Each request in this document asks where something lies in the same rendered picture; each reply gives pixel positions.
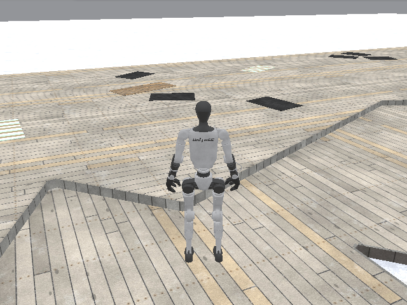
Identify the left robot hand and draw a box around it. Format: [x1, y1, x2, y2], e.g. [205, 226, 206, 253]
[166, 178, 181, 193]

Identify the right robot hand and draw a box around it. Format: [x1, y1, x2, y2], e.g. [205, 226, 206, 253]
[225, 177, 240, 191]

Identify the robot left forearm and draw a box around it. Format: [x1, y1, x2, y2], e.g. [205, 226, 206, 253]
[168, 154, 180, 180]

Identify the robot right upper arm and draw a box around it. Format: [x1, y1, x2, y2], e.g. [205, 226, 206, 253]
[217, 128, 233, 163]

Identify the left robot shin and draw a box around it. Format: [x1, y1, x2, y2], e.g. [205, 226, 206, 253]
[184, 211, 193, 254]

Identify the robot right forearm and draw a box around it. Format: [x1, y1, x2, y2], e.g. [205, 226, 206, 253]
[227, 154, 238, 179]

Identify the robot left upper arm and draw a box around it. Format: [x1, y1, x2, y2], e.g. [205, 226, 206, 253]
[174, 128, 190, 164]

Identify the right robot foot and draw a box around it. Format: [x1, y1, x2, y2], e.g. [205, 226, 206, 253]
[213, 246, 223, 262]

